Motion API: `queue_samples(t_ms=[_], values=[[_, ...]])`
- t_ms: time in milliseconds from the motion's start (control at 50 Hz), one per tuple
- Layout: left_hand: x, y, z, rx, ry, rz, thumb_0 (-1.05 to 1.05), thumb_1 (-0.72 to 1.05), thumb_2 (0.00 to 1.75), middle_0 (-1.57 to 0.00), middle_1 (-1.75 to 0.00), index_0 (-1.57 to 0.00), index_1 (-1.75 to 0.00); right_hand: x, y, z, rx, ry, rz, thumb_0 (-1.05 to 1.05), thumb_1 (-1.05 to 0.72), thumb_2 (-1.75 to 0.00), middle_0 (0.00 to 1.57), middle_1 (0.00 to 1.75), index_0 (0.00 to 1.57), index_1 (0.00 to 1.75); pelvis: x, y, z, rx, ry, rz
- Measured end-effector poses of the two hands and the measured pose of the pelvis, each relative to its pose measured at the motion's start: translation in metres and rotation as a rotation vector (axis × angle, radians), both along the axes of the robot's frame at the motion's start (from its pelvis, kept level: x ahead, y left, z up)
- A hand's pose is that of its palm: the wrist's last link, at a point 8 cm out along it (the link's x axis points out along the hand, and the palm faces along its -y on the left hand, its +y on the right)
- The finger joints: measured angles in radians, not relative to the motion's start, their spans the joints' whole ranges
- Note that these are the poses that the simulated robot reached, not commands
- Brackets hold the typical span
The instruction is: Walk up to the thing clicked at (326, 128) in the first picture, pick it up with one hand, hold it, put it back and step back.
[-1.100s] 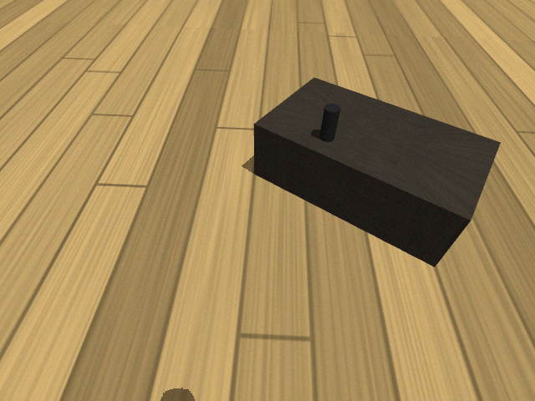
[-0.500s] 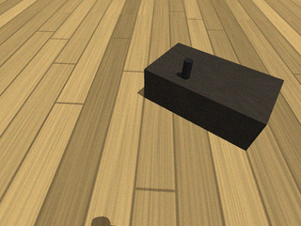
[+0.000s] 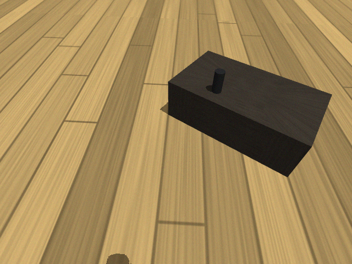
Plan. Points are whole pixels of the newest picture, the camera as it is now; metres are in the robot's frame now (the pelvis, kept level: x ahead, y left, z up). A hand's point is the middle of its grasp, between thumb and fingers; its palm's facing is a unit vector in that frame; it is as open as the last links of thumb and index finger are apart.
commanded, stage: stand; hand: left
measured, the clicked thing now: (218, 81) +1.27 -0.29 -0.37
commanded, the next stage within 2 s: walk up in 0.02 s
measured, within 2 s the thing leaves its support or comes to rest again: neither
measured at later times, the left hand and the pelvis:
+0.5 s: hand (108, 248) +0.20 +0.18 -0.14, palm faces -0.21 -0.89 -0.41, open 7.4 cm; pelvis +0.10 -0.09 -0.02, yaw -16 degrees
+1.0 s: hand (139, 147) +0.54 +0.13 -0.15, palm faces -0.46 -0.80 -0.38, open 7.4 cm; pelvis +0.34 -0.09 -0.01, yaw -26 degrees
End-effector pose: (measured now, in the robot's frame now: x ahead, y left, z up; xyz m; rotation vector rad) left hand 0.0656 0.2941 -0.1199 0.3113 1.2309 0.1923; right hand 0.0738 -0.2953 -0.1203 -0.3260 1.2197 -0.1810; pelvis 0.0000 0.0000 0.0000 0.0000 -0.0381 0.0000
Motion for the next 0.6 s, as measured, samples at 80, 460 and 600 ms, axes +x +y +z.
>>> queue_samples(t_ms=[80, 460, 600], values=[[0.003, 0.003, 0.0, -0.01, 0.002, -0.025, 0.0, 0.91, 0.9, -0.21, -0.3, -0.2, -0.29, 0.001, -0.006, 0.002, 0.006, -0.059, -0.022, 0.0, -0.9, -0.9, 0.2, 0.3, 0.2, 0.3, 0.001, -0.001, -0.003, 0.011, 0.007, -0.046], [0.133, -0.066, 0.016, 0.092, -0.075, -0.222, 0.0, 0.91, 0.9, -0.2, -0.29, -0.2, -0.29, 0.013, -0.134, -0.023, -0.033, -0.08, -0.214, 0.01, -0.91, -0.9, 0.2, 0.3, 0.2, 0.29, 0.087, -0.084, -0.03, -0.016, -0.022, -0.261], [0.174, -0.093, 0.016, 0.038, -0.021, -0.273, 0.0, 0.9, 0.9, -0.21, -0.3, -0.21, -0.3, 0.066, -0.127, -0.003, 0.009, -0.125, -0.21, 0.01, -0.9, -0.9, 0.2, 0.3, 0.2, 0.29, 0.142, -0.095, -0.014, -0.02, -0.006, -0.32]])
